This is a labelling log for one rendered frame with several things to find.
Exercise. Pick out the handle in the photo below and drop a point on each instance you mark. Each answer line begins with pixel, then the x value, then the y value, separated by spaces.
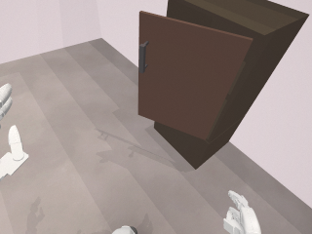
pixel 142 57

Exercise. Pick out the cupboard door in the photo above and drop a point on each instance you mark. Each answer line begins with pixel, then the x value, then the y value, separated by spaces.
pixel 190 70

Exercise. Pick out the robot left hand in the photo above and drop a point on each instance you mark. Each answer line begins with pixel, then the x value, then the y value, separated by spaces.
pixel 10 162

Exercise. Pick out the robot right hand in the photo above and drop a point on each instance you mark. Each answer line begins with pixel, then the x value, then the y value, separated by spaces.
pixel 245 221

